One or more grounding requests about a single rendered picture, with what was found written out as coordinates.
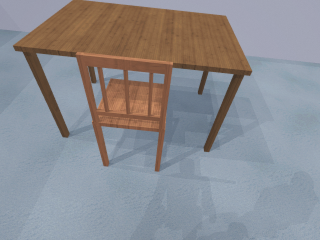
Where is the chair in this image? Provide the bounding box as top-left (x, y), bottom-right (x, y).
top-left (75, 52), bottom-right (173, 172)

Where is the table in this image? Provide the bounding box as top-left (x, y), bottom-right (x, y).
top-left (13, 0), bottom-right (252, 152)

